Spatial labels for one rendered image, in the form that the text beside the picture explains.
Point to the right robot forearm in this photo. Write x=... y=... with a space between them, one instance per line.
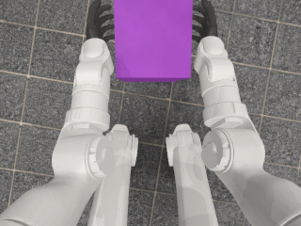
x=219 y=88

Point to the left robot forearm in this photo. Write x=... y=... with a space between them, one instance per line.
x=90 y=92

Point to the robot left hand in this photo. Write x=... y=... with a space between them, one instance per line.
x=94 y=29

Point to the robot right hand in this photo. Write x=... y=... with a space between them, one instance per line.
x=209 y=25

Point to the carton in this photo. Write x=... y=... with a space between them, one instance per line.
x=153 y=40

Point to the robot left upper arm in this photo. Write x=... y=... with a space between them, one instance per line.
x=79 y=163

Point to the right robot thigh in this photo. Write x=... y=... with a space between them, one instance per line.
x=194 y=198

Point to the robot right upper arm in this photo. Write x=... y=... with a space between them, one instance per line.
x=236 y=155

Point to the right robot shin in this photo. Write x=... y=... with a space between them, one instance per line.
x=195 y=136

